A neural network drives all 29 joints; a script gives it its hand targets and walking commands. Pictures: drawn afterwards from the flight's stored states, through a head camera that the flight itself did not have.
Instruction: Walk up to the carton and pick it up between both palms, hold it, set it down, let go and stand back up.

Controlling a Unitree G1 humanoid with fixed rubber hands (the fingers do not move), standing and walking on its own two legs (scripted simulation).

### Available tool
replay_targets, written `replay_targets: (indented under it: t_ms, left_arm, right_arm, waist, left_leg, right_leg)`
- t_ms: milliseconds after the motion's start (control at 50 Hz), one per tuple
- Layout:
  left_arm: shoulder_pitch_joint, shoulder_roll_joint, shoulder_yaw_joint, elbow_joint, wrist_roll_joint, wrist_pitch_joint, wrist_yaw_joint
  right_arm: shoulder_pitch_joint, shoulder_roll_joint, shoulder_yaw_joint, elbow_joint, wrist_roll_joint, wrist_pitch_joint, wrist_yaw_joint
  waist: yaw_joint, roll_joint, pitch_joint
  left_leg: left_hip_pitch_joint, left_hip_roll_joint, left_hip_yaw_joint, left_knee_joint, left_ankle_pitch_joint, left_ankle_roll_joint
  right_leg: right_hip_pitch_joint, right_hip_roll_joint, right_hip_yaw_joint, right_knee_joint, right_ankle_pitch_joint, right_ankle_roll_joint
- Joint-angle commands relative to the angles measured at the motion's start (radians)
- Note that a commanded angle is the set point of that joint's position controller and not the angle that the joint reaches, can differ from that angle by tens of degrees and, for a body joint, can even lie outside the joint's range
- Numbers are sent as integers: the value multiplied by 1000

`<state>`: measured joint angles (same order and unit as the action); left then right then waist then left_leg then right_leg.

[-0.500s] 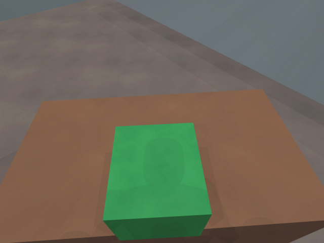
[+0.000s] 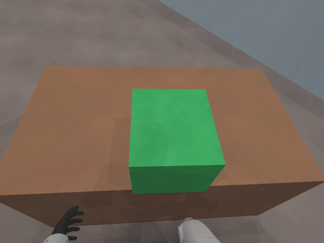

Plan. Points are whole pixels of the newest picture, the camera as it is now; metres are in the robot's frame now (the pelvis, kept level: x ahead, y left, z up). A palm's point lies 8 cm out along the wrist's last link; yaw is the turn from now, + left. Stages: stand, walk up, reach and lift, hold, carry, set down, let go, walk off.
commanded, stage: walk up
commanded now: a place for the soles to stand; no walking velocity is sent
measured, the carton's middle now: (169, 141) +0.44 -0.02 -0.10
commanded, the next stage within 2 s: stand in 1.78 s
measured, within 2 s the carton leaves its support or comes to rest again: neither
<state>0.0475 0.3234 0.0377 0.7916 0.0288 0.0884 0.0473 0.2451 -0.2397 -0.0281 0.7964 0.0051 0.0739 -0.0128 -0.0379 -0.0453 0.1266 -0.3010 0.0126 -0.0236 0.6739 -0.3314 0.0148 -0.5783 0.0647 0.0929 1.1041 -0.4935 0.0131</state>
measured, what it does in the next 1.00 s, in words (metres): steps on the spot: right foot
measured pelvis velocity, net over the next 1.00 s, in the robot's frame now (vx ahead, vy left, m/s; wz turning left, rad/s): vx -0.03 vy -0.02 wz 0.06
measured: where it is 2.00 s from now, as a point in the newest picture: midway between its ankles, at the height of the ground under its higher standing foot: outside the picture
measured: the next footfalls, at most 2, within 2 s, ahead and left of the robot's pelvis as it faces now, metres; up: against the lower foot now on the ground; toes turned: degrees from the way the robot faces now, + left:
right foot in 0.24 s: -0.04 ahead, -0.13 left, +0.00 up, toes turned -9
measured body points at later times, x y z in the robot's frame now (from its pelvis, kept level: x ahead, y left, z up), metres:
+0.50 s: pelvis -0.06 -0.01 +0.01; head -0.06 -0.01 +0.46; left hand -0.03 +0.23 -0.14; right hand -0.04 -0.27 -0.13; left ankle +0.02 +0.10 -0.73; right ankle -0.09 -0.13 -0.73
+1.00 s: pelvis -0.03 -0.02 +0.01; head -0.02 -0.02 +0.46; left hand -0.02 +0.23 -0.14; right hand +0.03 -0.27 -0.14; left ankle +0.02 +0.10 -0.73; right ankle -0.09 -0.13 -0.73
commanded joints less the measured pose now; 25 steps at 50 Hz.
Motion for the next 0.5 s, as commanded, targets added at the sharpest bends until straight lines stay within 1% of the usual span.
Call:
replay_targets:
  t_ms: [0,20,40,60,80,100,120,140,160,180,200,220,240,260,280,300,320,340,360,400,420,440,460,480]
  left_arm:
    - [98,92,33,-8,4,-16,1]
    - [92,92,31,-8,8,-15,-7]
    - [92,78,30,-9,8,-16,-14]
    - [84,61,23,-12,5,-15,-20]
    - [86,34,7,-13,2,-15,-29]
    - [67,29,-3,-15,-3,-16,-35]
    - [59,16,-6,-13,-3,-16,-38]
    - [62,7,-11,-13,-6,-18,-41]
    - [91,1,-10,-11,-9,-26,-41]
    - [131,3,-6,0,-12,-31,-40]
    - [220,3,-5,25,-14,-41,-40]
    - [255,24,4,43,-9,-49,-36]
    - [269,59,10,43,-6,-61,-35]
    - [263,87,13,48,-9,-69,-36]
    - [190,86,12,55,-32,-74,-38]
    - [128,57,-4,61,-36,-80,-39]
    - [121,38,-17,58,-35,-87,-37]
    - [145,33,-21,69,-31,-92,-36]
    - [169,37,-24,80,-31,-96,-40]
    - [196,36,-21,96,-33,-95,-46]
    - [202,26,-23,101,-34,-94,-46]
    - [217,23,-26,108,-37,-91,-43]
    - [205,33,-27,122,-35,-88,-41]
    - [215,33,-25,128,-38,-84,-41]
  right_arm:
    - [-97,-189,-58,-126,-20,-35,-19]
    - [-55,-168,-61,-123,-13,-44,-18]
    - [-25,-144,-57,-117,-13,-55,-20]
    - [-19,-145,-60,-115,-13,-62,-25]
    - [-3,-131,-51,-104,-17,-68,-27]
    - [30,-116,-44,-91,-19,-72,-28]
    - [38,-124,-47,-88,-22,-74,-28]
    - [65,-130,-48,-75,-28,-70,-25]
    - [67,-163,-54,-67,-36,-62,-20]
    - [66,-177,-53,-61,-29,-54,-17]
    - [54,-192,-51,-53,-32,-47,-12]
    - [60,-175,-45,-42,-29,-45,-6]
    - [84,-138,-30,-37,-17,-48,-1]
    - [96,-89,-10,-38,-5,-53,4]
    - [52,-65,-4,-29,-12,-54,3]
    - [42,-64,-2,-15,-21,-59,7]
    - [36,-76,-1,-5,-16,-68,11]
    - [32,-90,-1,10,-17,-76,14]
    - [50,-98,0,25,-20,-84,13]
    - [92,-110,1,54,-22,-95,7]
    - [85,-112,5,66,-19,-96,5]
    - [84,-113,5,74,-17,-93,4]
    - [96,-108,6,89,-11,-93,2]
    - [112,-110,10,98,-16,-93,0]
  waist:
    - [57,180,-116]
    - [35,149,-152]
    - [31,106,-155]
    - [22,130,-152]
    - [15,148,-158]
    - [-4,167,-167]
    - [-10,212,-154]
    - [-36,221,-149]
    - [-25,266,-157]
    - [-15,261,-134]
    - [24,234,-143]
    - [29,221,-125]
    - [24,141,-136]
    - [12,10,-128]
    - [2,-22,-48]
    - [-22,-23,-5]
    - [-21,-17,15]
    - [-4,-35,12]
    - [-2,-68,-26]
    - [-1,-90,-81]
    - [13,-72,-60]
    - [19,-59,-23]
    - [4,-62,1]
    - [10,-40,10]
  left_leg:
    - [47,200,-207,-254,499,108]
    - [113,200,-222,-252,450,113]
    - [123,191,-224,-270,357,112]
    - [147,198,-239,-286,266,122]
    - [176,191,-241,-297,150,128]
    - [201,189,-254,-310,53,120]
    - [189,194,-267,-326,-28,128]
    - [201,197,-277,-340,-97,126]
    - [167,198,-287,-335,-119,129]
    - [84,198,-284,-347,-126,107]
    - [31,185,-254,-341,-128,73]
    - [-45,170,-246,-333,-115,37]
    - [-110,129,-194,-304,-107,-6]
    - [-131,42,-79,-226,-94,-40]
    - [14,-12,-14,-149,-37,-28]
    - [111,-9,-29,-138,11,-10]
    - [87,-3,-44,-188,90,1]
    - [81,3,-59,-200,126,7]
    - [106,15,-69,-204,137,11]
    - [120,25,-89,-221,76,19]
    - [94,24,-97,-222,69,15]
    - [73,23,-93,-222,59,13]
    - [65,21,-100,-224,48,10]
    - [54,26,-109,-237,10,11]
  right_leg:
    - [10,19,35,183,26,15]
    - [25,14,23,160,40,26]
    - [36,10,38,126,48,34]
    - [39,-1,14,41,49,41]
    - [62,-20,4,-95,27,43]
    - [89,-28,-9,-221,-2,41]
    - [120,-41,-16,-314,-29,42]
    - [158,-34,-49,-410,-76,38]
    - [224,-41,-62,-499,-62,29]
    - [309,-37,-83,-588,21,15]
    - [408,-29,-108,-712,122,-5]
    - [482,-53,-73,-754,191,-30]
    - [534,-138,46,-766,166,-62]
    - [451,-229,196,-816,-1,-102]
    - [186,-274,228,-869,-180,-127]
    - [75,-254,177,-890,-203,-115]
    - [113,-212,121,-887,-127,-90]
    - [150,-188,94,-874,-67,-77]
    - [167,-189,92,-860,-50,-74]
    - [213,-186,79,-854,-106,-84]
    - [212,-176,70,-862,-117,-81]
    - [199,-177,66,-874,-141,-82]
    - [172,-176,56,-870,-150,-83]
    - [163,-170,50,-864,-173,-84]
